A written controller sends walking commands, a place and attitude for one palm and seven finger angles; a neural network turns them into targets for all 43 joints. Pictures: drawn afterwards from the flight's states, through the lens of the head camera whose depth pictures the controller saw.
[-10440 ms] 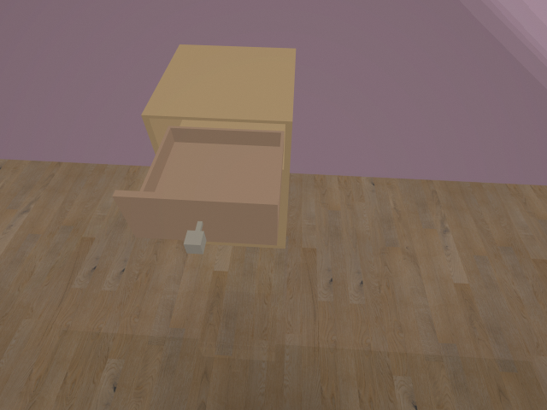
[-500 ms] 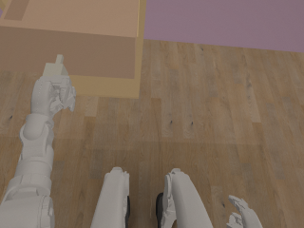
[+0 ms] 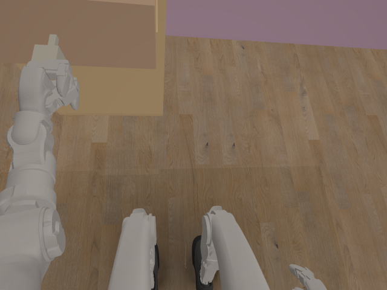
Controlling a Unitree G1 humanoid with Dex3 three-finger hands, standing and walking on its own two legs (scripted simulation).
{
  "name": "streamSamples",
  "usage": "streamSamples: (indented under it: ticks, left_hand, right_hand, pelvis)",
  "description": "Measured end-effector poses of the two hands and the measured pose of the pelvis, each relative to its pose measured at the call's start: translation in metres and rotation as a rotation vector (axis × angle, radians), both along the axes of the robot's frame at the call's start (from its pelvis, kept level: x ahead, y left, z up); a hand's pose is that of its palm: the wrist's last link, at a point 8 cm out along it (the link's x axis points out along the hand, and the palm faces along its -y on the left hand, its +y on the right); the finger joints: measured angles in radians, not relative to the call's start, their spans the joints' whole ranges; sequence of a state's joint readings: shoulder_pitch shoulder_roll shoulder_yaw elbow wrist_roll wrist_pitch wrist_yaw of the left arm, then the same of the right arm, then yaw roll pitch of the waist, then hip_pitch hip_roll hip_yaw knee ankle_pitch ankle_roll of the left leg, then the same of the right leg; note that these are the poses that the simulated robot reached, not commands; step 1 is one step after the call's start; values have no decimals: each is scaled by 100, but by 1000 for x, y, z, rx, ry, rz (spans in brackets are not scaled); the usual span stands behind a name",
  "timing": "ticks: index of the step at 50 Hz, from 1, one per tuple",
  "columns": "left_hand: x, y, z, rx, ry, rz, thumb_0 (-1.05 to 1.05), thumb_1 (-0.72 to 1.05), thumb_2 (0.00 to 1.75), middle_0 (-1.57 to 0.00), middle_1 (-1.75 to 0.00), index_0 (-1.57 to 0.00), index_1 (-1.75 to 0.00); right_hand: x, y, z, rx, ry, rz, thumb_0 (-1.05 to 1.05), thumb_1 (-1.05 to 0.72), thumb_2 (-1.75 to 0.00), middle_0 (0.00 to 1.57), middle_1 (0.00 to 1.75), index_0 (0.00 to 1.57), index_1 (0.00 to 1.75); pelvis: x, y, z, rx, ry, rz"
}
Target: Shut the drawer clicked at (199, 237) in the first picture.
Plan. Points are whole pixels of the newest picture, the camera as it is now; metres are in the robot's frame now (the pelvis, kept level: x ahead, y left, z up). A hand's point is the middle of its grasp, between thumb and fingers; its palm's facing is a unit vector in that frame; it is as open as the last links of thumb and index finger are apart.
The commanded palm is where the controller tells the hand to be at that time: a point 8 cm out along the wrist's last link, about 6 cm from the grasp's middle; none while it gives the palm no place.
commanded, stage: push the drawer shut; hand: left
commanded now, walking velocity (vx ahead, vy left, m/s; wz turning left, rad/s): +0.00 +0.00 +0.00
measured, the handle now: (51, 52) +0.56 +0.27 +0.02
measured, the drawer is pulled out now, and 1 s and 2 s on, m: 0.12 0.00 0.00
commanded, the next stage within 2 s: pull the fist back off the drawer in 1.18 s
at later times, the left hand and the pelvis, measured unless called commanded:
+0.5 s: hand (78, 63) +0.54 +0.22 +0.01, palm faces +0.02 -1.00 -0.06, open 3.6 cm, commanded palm +0.56 +0.24 +0.02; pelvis +0.00 +0.00 -0.01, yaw -2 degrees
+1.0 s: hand (82, 38) +0.61 +0.22 +0.01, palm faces +0.03 -1.00 -0.05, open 3.6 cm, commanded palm +0.63 +0.21 +0.02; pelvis -0.01 +0.00 -0.02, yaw -4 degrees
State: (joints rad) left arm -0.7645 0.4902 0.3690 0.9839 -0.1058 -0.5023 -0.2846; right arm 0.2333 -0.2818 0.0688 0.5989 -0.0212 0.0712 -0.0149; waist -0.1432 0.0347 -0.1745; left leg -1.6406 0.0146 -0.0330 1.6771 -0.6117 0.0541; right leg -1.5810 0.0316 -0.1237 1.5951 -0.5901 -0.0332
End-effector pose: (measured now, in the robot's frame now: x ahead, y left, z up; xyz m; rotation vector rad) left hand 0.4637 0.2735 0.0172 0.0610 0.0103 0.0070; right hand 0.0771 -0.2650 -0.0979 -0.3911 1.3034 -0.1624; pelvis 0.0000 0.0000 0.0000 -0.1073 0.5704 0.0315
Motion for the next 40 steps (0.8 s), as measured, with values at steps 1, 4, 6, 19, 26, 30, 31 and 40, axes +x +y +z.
streamSamples:
  ticks: [1, 4, 6, 19, 26, 30, 31, 40]
  left_hand:
    - [2, 0, 0, 0, 0, 3, 1, 90, 90, -140, -160, -152, -160]
    - [7, 0, 0, 0, -1, 10, 1, 90, 90, -140, -160, -153, -160]
    - [12, 0, 0, 0, -2, 14, 1, 90, 90, -140, -160, -153, -160]
    - [45, 1, 0, -2, -1, 17, 1, 90, 90, -140, -160, -153, -160]
    - [61, 1, 0, -5, -2, 12, 1, 90, 90, -140, -160, -153, -160]
    - [72, 2, 0, -5, -2, 16, 1, 90, 90, -140, -160, -153, -160]
    - [74, 2, 0, -5, -1, 17, 1, 90, 90, -140, -160, -153, -160]
    - [94, 2, 0, -6, 7, 18, 1, 90, 90, -140, -160, -154, -160]
  right_hand:
    - [-2, 0, 0, -1, 7, -2, 0, -90, -90, 20, 30, 21, 30]
    - [-8, -1, -1, -5, 24, -6, 0, -90, -90, 20, 30, 21, 30]
    - [-11, -1, -1, -8, 34, -9, 0, -90, -90, 20, 30, 21, 30]
    - [-32, -5, -1, -34, 83, -40, 0, -91, -90, 20, 30, 21, 30]
    - [-45, -3, -1, -42, 115, -56, 0, -91, -90, 20, 30, 21, 30]
    - [-53, 0, -1, -46, 135, -68, 0, -90, -90, 20, 30, 21, 30]
    - [-55, 0, -1, -47, 141, -71, 0, -90, -90, 20, 30, 21, 30]
    - [-74, 8, 1, -44, 193, -99, 0, -90, -90, 20, 30, 21, 30]
  pelvis:
    - [0, 0, 0, 0, 1, 0]
    - [-1, 0, -1, -2, 5, 1]
    - [-1, 0, -2, -3, 8, 1]
    - [-4, -1, -10, -17, 31, -8]
    - [-4, -1, -13, -25, 44, -12]
    - [-5, 0, -16, -30, 54, -13]
    - [-5, 0, -16, -31, 56, -14]
    - [-5, 3, -19, -41, 71, -19]
